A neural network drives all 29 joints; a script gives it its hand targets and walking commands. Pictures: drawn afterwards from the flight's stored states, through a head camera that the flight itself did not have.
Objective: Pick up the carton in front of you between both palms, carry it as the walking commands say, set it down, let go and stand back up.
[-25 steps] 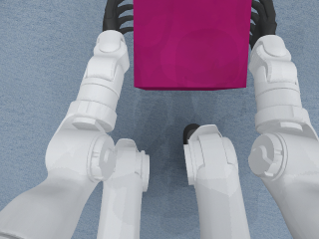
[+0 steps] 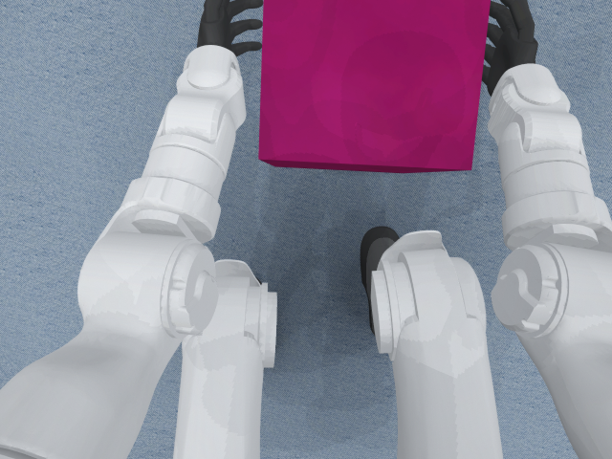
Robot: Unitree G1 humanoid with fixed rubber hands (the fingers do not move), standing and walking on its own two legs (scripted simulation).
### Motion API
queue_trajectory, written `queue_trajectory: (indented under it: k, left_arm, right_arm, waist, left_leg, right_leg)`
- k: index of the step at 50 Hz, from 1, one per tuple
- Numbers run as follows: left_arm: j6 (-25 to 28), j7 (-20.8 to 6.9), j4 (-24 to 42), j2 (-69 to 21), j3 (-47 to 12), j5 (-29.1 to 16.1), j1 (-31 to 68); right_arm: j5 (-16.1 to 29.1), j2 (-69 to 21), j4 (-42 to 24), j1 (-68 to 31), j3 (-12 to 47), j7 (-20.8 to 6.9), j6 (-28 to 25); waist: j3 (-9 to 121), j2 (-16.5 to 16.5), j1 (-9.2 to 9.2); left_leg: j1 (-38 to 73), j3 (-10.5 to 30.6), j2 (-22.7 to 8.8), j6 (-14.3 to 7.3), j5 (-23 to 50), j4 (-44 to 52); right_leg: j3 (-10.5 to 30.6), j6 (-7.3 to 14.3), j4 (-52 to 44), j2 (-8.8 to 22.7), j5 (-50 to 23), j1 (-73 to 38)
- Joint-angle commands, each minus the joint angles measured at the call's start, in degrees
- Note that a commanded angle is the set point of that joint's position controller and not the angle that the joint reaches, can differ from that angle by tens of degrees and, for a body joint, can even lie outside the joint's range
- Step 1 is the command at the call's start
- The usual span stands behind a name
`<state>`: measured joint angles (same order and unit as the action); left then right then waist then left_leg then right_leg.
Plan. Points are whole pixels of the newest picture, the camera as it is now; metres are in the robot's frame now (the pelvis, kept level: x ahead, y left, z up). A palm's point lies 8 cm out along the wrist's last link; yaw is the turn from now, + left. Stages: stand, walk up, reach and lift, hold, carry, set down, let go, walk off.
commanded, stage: set down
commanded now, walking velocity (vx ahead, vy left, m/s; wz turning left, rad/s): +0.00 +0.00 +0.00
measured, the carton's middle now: (354, 88) +0.49 -0.12 -0.26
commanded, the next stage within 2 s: let go in 1.74 s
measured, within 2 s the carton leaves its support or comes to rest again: neither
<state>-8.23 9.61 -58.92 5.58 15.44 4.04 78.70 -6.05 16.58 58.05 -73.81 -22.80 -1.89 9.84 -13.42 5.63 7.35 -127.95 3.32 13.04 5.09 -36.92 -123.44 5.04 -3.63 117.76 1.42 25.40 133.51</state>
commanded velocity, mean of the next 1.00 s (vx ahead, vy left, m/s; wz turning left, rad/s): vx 0.00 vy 0.00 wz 0.00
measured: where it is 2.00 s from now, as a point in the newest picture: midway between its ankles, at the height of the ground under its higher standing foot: (313, 327)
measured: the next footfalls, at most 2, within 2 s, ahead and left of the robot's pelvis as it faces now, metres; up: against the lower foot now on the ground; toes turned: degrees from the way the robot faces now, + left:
none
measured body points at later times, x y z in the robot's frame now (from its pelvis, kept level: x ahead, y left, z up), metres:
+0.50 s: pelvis -0.01 +0.00 -0.01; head +0.35 -0.05 +0.25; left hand +0.55 +0.03 -0.19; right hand +0.47 -0.29 -0.21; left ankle +0.09 +0.12 -0.35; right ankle +0.14 -0.15 -0.35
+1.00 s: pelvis +0.00 -0.01 +0.04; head +0.33 -0.08 +0.33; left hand +0.56 +0.03 -0.10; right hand +0.47 -0.34 -0.10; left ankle +0.09 +0.11 -0.35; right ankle +0.14 -0.15 -0.35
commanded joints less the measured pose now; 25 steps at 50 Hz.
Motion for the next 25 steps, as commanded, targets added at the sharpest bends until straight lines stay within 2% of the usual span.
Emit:
queue_trajectory:
  k: [1, 4, 11, 17, 19, 20, 22, 23, 25]
  left_arm:
    - [1.7, -13.3, 3.4, -44.7, -16.0, -3.2, 27.0]
    - [1.8, -13.3, 2.6, -42.3, -15.6, -2.9, 26.6]
    - [1.8, -13.2, -0.9, -36.0, -12.1, -1.0, 24.7]
    - [2.3, -12.4, -1.8, -29.4, -11.4, -1.2, 24.2]
    - [2.9, -10.8, -1.0, -21.6, -10.8, -1.7, 22.6]
    - [3.3, -9.3, -0.4, -14.4, -10.0, -2.2, 21.0]
    - [4.3, -4.3, 0.4, 6.1, -8.9, -4.7, 16.7]
    - [4.4, -2.6, -0.5, 9.7, -9.7, -6.7, 15.9]
    - [4.6, -1.5, -0.6, 11.4, -11.9, -9.5, 15.9]
  right_arm:
    - [3.8, -37.0, -4.5, -30.7, 14.4, -11.9, -3.0]
    - [3.4, -35.5, -3.0, -29.2, 13.3, -11.5, -3.2]
    - [1.8, -30.1, 0.8, -27.8, 10.1, -10.5, -3.5]
    - [1.5, -24.2, 3.0, -25.8, 7.4, -9.5, -4.6]
    - [1.5, -16.7, 4.2, -23.3, 5.3, -7.9, -5.8]
    - [1.4, -9.8, 5.2, -20.8, 3.5, -6.2, -6.8]
    - [2.4, 10.6, 8.2, -13.5, -1.4, -1.0, -9.7]
    - [3.8, 15.6, 8.6, -13.4, -2.0, 1.2, -11.0]
    - [7.3, 18.2, 9.8, -15.0, -0.5, 2.7, -12.6]
  waist:
    - [54.1, 4.8, 6.55]
    - [51.3, 5.6, 6.54]
    - [45.5, 4.8, 5.70]
    - [44.1, 4.1, 6.07]
    - [44.7, 3.5, 6.11]
    - [45.1, 2.8, 6.14]
    - [46.2, 1.5, 6.27]
    - [47.3, 0.6, 6.58]
    - [48.9, 0.0, 6.72]
  left_leg:
    - [11.4, -7.1, -0.6, -2.7, 13.7, 11.6]
    - [10.3, -7.0, -0.9, -2.7, 11.9, 11.7]
    - [8.8, -6.3, -1.3, -3.0, 7.8, 11.8]
    - [10.3, -5.8, -2.1, -2.7, 6.5, 11.5]
    - [11.9, -6.1, -2.7, -2.3, 6.5, 11.4]
    - [12.9, -6.4, -3.3, -2.0, 6.5, 11.4]
    - [15.6, -7.0, -4.7, -0.9, 6.4, 11.8]
    - [16.6, -6.5, -5.4, -0.4, 6.5, 11.7]
    - [17.9, -5.7, -6.0, -0.3, 7.9, 10.9]
  right_leg:
    - [-8.0, 3.9, -4.5, -4.6, -18.3, -34.5]
    - [-7.6, 4.2, -4.6, -4.5, -16.7, -33.6]
    - [-7.0, 4.6, -4.9, -4.0, -11.3, -30.6]
    - [-7.2, 4.3, -4.4, -3.1, -9.9, -30.1]
    - [-7.4, 3.7, -4.0, -2.4, -10.1, -31.4]
    - [-7.6, 3.4, -4.0, -1.8, -10.2, -32.6]
    - [-7.6, 2.8, -4.2, -0.5, -10.4, -34.9]
    - [-7.5, 2.5, -4.3, 0.0, -10.8, -35.8]
    - [-7.0, 2.5, -4.1, 0.6, -12.8, -36.7]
